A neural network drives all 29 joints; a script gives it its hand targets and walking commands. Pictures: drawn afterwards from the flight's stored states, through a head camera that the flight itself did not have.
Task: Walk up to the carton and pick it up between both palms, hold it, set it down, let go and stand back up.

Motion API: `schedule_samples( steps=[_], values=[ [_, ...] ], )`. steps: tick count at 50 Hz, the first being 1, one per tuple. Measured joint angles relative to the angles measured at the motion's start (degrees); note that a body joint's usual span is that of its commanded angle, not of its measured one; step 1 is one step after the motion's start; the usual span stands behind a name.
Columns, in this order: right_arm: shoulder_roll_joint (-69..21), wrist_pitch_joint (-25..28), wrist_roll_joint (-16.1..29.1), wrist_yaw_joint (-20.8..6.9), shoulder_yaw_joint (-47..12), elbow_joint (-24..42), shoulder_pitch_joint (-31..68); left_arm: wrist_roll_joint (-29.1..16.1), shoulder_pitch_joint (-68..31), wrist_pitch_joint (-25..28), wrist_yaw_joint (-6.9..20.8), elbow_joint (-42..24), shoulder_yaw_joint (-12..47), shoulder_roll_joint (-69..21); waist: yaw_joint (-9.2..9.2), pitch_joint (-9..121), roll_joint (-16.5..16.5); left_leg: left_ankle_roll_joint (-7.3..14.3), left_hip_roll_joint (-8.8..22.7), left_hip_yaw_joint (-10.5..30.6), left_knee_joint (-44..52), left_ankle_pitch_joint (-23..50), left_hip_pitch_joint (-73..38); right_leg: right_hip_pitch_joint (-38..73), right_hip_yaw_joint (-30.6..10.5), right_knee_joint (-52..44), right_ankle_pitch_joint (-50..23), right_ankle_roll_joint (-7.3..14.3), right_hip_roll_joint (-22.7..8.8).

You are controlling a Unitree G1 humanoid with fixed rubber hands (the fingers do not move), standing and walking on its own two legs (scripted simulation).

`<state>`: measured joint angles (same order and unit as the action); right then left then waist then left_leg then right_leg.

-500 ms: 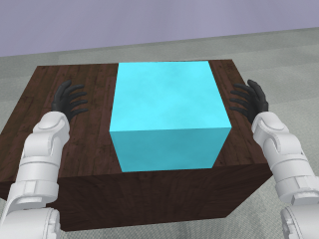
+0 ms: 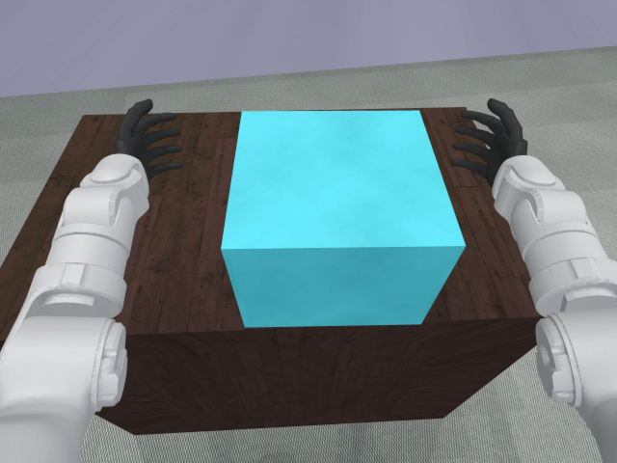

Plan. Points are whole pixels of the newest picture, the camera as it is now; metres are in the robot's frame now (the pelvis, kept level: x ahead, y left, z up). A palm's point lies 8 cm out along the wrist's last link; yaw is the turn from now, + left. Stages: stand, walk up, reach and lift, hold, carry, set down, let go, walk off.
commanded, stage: reach and lift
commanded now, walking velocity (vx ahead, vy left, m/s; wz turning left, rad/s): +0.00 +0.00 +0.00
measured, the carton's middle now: (332, 218) +0.47 +0.00 +0.03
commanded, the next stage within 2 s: none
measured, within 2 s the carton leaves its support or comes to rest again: neither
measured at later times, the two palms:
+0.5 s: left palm (169, 236) +0.42 +0.24 +0.04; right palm (461, 233) +0.44 -0.18 +0.04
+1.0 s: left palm (185, 229) +0.43 +0.21 +0.04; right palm (456, 220) +0.45 -0.17 +0.06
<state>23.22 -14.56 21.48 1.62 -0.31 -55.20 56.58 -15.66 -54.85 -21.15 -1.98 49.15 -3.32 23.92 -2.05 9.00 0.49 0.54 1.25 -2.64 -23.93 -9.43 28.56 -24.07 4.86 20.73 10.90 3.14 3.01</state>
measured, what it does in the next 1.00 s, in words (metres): stands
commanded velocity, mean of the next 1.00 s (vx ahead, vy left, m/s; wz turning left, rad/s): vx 0.00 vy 0.00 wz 0.00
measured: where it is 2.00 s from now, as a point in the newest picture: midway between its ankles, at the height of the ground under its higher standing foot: outside the picture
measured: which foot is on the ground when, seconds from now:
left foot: down 0.00-1.00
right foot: down 0.00-1.00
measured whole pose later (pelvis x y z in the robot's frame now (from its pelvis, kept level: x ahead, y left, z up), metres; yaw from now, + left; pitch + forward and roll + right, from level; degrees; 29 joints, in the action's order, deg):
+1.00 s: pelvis -0.02 +0.00 -0.03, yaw -1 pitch +24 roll -1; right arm 15.1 6.5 18.3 2.1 -0.1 -71.8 57.7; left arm -16.7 -57.1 11.3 -2.8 76.2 1.4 15.6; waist -1.8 15.6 1.2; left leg 0.7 1.7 -2.7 -36.8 -12.6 48.4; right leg -44.9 5.2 35.5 15.1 3.4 2.6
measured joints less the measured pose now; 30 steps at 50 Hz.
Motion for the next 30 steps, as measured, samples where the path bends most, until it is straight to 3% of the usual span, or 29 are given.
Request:
schedule_samples(
  steps=[5, 10, 19, 24, 30],
  values=[
    [-1.2, 3.4, -0.6, 0.1, -1.2, -4.2, -0.1, 2.4, 0.1, 4.9, 1.3, 5.3, -0.6, -1.4, -0.17, -0.6, 0.3, -0.1, 0.0, -0.1, 0.0, -0.1, -0.4, 0.2, -0.2, 0.3, 0.2, -0.1, 0.0],
    [-4.2, 10.1, -1.7, 0.4, -1.6, -6.3, -4.7, 4.6, 4.0, 13.8, 1.9, 10.4, -1.3, -3.6, -0.4, 0.2, 0.7, -0.2, 0.1, -0.1, -0.8, -0.5, 0.9, -1.2, -0.1, 1.3, 0.7, 0.0, 0.0],
    [-8.4, 18.5, -5.7, 1.3, 1.6, -7.2, -9.6, 1.7, 8.0, 26.0, 0.5, 16.5, 0.9, -5.8, -0.76, 3.5, -0.4, -0.5, 0.6, 0.7, -5.7, -1.7, 10.1, -9.8, 0.8, 5.5, 1.8, 0.4, 0.3],
    [-8.5, 20.4, -6.9, 1.6, 2.1, -9.4, -7.3, 0.0, 5.2, 30.4, 0.6, 20.8, 2.4, -5.9, -0.13, 5.1, -0.8, -0.3, 0.5, 0.9, -8.5, -2.2, 15.1, -15.0, 1.1, 8.9, 2.8, 0.4, 0.0],
    [-7.5, 21.4, -3.8, 1.8, -0.7, -11.0, -4.7, -0.1, 1.3, 31.8, 0.8, 22.5, 2.9, -6.0, 0.76, 6.5, -0.5, -0.2, 0.5, 0.6, -10.5, -2.8, 17.9, -18.3, 0.9, 11.7, 3.6, 0.1, -0.2]
  ],
)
